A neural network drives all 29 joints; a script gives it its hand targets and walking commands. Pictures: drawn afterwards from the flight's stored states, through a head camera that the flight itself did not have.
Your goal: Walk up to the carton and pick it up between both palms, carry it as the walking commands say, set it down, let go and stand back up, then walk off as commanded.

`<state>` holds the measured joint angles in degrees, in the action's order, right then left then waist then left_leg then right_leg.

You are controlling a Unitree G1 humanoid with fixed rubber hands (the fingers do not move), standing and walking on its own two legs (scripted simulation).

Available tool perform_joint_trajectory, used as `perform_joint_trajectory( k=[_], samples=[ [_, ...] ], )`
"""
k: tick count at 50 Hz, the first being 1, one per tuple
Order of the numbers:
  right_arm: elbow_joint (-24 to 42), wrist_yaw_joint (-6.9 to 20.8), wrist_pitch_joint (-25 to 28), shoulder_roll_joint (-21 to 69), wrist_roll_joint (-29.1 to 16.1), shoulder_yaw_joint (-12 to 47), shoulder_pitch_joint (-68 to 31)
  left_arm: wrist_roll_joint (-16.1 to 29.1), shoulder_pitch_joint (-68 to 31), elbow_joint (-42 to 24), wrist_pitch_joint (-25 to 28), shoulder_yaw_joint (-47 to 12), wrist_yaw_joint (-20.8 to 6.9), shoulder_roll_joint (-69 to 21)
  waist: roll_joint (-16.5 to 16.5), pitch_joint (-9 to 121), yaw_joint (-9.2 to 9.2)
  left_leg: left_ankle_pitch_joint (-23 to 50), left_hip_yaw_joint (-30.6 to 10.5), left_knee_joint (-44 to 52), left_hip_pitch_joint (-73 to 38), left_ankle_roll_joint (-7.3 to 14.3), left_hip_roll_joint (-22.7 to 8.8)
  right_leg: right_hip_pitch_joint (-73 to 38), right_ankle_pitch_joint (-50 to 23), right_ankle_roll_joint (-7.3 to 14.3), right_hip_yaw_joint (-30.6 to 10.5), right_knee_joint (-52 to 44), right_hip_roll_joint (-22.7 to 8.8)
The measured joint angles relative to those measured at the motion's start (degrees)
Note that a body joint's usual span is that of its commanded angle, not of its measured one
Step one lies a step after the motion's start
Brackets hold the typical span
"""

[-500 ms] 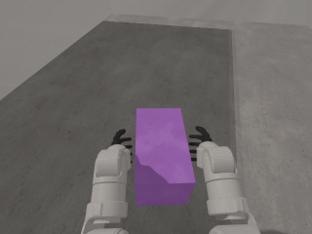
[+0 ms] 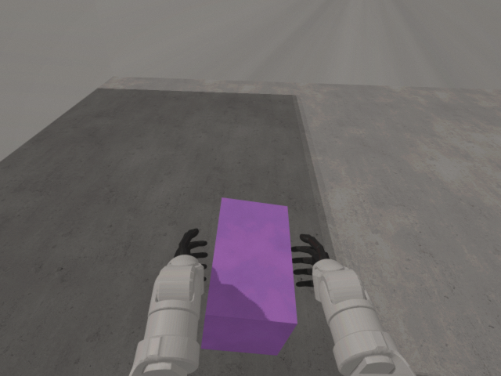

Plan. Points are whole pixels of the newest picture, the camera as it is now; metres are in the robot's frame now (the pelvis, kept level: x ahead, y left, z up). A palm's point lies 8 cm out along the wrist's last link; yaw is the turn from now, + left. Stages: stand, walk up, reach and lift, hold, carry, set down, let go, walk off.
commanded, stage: hold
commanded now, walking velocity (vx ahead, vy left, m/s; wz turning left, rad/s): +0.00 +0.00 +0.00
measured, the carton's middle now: (247, 271) +0.35 +0.05 -0.03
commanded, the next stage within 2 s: set down in 0.50 s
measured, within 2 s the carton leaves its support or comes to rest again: neither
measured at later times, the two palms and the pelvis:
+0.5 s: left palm (197, 263) +0.29 +0.13 +0.06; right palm (334, 265) +0.30 -0.10 +0.07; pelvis -0.04 +0.00 +0.00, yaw -4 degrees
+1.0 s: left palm (193, 289) +0.29 +0.15 -0.02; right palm (314, 280) +0.33 -0.09 -0.02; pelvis +0.00 -0.04 +0.00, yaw -5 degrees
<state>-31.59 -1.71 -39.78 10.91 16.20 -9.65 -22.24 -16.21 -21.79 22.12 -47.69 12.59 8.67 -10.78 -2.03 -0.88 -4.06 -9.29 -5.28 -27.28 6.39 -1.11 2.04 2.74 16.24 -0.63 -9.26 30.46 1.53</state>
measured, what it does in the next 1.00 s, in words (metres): stands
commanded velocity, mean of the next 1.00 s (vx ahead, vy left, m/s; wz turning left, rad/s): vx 0.00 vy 0.00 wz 0.00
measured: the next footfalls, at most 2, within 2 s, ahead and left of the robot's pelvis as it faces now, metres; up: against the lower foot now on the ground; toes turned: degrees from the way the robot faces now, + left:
none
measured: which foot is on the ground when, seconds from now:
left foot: down 0.00-1.00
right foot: down 0.00-1.00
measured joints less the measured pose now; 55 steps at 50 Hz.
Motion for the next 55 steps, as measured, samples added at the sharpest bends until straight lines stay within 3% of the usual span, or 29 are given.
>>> perform_joint_trajectory(
  k=[3, 16, 26, 29, 31, 36, 43, 55],
  samples=[
    [-2.77, 0.70, 0.77, 1.00, 2.22, -4.62, -2.70, -1.97, -3.48, 4.01, 1.34, 2.75, 1.73, -1.33, -0.03, -1.11, 0.13, 0.46, -0.16, -0.52, 0.20, 0.32, 0.26, -0.08, -0.27, 1.60, -0.06, 0.07, 0.06],
    [-9.48, -0.41, 4.14, 0.01, 6.13, -12.27, -10.99, -4.18, -11.94, 12.34, 7.71, 10.86, 2.93, -3.68, -0.02, -3.16, -0.55, 1.98, 0.15, 0.65, 1.77, -0.14, -0.90, 1.93, -1.60, 0.53, 0.42, -1.59, 0.31],
    [-11.86, -1.91, 4.77, -0.62, 5.67, -10.52, -14.36, -3.66, -13.26, 12.53, 8.88, 12.24, 2.39, -2.69, -0.27, -3.37, -1.98, 3.23, 0.62, 1.11, 2.82, -0.79, -1.38, 4.91, -5.00, -0.83, 0.06, -0.99, 0.46],
    [-14.67, -2.60, 5.51, -0.23, 5.25, -9.40, -14.83, -8.19, -12.77, 11.15, 9.13, 16.76, 2.59, -4.79, -0.42, -3.67, -5.44, 1.05, 1.93, 1.76, 1.47, -0.86, -1.82, 5.35, -2.95, -0.49, -0.88, 0.37, 0.64],
    [-16.48, -2.35, 6.47, 1.13, 6.12, -9.78, -14.96, -9.66, -11.73, 10.45, 9.17, 18.21, 2.34, -4.44, -0.60, -3.61, -6.52, 1.99, 1.87, 1.84, 1.44, -1.21, -1.91, 5.62, -3.63, -0.25, -0.84, 0.52, 0.74],
    [-15.90, -3.40, 9.32, 4.70, 8.41, -10.70, -11.92, -8.86, -7.39, 8.60, 10.86, 17.30, -0.10, -2.71, -0.20, -4.17, -6.46, 1.17, -0.38, 0.96, 2.48, -2.17, -1.92, 5.69, -3.09, 0.55, 1.18, 0.64, 0.92],
    [-12.49, -4.25, 12.97, 3.01, 5.31, -5.34, -7.67, -5.13, -2.91, 8.98, 16.70, 12.36, -2.60, -1.13, 0.45, -3.31, -6.44, 0.73, -1.99, 0.86, 6.73, -2.88, -1.99, 9.65, -2.44, 0.63, 2.50, 0.92, 1.16],
    [-13.06, -6.09, 21.88, 2.40, 2.58, -3.02, -5.97, -5.28, -1.98, 9.94, 25.73, 13.51, -5.08, -0.74, -1.09, -0.26, -7.94, -1.71, -1.71, -4.34, 20.20, -3.46, -2.51, 23.39, -0.69, 1.16, 1.84, 5.93, 2.55]
  ],
)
